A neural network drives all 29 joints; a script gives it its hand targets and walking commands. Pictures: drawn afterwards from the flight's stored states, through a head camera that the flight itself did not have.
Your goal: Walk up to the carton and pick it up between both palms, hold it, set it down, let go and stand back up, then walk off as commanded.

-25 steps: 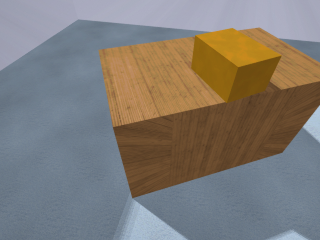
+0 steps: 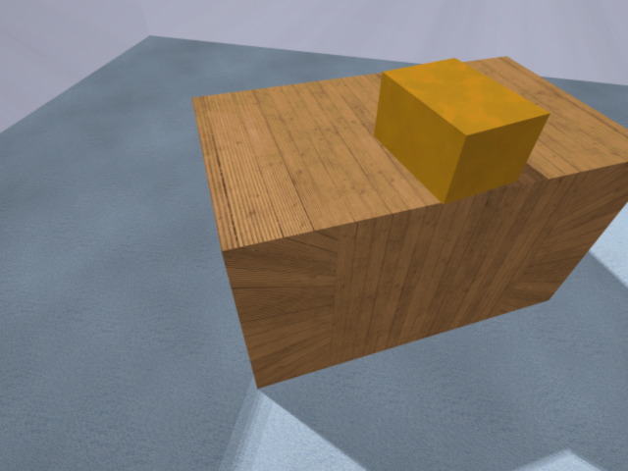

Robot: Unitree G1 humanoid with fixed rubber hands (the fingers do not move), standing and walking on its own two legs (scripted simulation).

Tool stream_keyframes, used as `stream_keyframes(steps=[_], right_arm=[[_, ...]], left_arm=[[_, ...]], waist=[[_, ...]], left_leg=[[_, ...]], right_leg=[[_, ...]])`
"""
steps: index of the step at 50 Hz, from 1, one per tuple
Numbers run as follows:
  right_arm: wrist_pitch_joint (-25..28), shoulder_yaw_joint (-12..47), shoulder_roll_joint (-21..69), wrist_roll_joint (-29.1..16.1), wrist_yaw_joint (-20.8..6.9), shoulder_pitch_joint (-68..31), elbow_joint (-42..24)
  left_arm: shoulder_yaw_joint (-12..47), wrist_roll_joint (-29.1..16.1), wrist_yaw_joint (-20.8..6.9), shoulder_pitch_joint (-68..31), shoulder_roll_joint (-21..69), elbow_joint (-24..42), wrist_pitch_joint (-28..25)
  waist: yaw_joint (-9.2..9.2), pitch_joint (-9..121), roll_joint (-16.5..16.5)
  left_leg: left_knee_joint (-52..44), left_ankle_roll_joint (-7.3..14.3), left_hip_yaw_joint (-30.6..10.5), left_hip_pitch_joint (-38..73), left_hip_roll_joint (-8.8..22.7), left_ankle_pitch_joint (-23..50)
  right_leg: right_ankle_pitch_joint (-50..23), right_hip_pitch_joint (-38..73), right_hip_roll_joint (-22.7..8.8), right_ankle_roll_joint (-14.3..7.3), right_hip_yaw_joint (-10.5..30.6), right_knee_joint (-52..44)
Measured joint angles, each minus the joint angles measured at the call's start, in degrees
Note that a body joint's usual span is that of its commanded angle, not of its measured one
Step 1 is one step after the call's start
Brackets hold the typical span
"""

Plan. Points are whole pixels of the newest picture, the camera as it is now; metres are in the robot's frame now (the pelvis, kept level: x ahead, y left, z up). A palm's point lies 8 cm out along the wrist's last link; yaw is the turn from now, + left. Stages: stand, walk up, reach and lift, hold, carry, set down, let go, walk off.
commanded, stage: stand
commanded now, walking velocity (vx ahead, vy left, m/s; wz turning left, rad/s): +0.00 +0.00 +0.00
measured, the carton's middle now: (449, 126) +0.87 -0.33 +0.00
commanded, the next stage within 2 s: none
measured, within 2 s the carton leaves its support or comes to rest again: neither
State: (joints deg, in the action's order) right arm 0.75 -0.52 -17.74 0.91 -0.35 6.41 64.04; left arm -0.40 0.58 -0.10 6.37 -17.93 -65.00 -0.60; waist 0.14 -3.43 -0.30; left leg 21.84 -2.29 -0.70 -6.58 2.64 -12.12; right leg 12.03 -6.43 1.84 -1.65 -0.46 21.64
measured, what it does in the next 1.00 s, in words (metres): stands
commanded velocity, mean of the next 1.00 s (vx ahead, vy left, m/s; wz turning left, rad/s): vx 0.00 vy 0.00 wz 0.00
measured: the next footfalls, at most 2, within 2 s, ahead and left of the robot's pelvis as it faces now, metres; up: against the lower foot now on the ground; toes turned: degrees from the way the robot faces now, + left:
none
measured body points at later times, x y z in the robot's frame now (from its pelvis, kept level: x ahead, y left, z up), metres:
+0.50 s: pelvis +0.01 +0.01 +0.00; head +0.01 +0.02 +0.45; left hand +0.09 +0.31 -0.14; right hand +0.08 -0.28 -0.13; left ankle +0.00 +0.15 -0.74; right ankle +0.00 -0.10 -0.74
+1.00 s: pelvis +0.01 +0.02 +0.00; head +0.01 +0.03 +0.45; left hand +0.10 +0.31 -0.13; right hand +0.08 -0.27 -0.13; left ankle +0.00 +0.15 -0.74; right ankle +0.00 -0.10 -0.74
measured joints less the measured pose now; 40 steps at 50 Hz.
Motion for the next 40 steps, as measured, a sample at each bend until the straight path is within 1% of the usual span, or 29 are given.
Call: stream_keyframes(steps=[5,13,26,40], right_arm=[[-0.2,0.1,0.2,-0.2,0.3,-0.3,-0.1],[-0.5,0.1,0.2,-0.4,0.4,-0.9,0.6],[-0.5,-0.2,-0.3,-0.1,0.1,-1.0,0.8],[-0.2,-0.3,0.0,-0.2,0.3,-1.4,0.9]], left_arm=[[0.0,-0.4,0.1,0.1,-0.5,-0.3,-0.3],[0.1,-0.4,0.0,-0.2,-0.7,-0.1,-0.2],[0.0,-0.2,0.5,-0.6,-1.0,-0.1,0.2],[0.4,-0.4,0.0,-1.3,-0.4,-0.1,-0.1]], waist=[[0.22,-0.5,0.5],[0.36,-0.3,0.4],[-0.16,-0.1,0.7],[-0.2,0.4,0.8]], left_leg=[[-0.5,0.1,0.4,0.4,-0.2,0.2],[-1.1,0.4,0.8,1.3,-0.5,0.1],[-1.6,1.0,1.2,1.1,-1.0,0.2],[-2.5,1.6,2.1,2.1,-1.5,0.3]], right_leg=[[0.1,-0.1,-0.2,0.2,0.4,0.2],[0.0,0.8,-0.5,0.6,0.8,-0.5],[-0.1,0.6,-1.1,1.2,1.1,-1.1],[-0.4,1.2,-1.5,1.8,2.0,-1.8]])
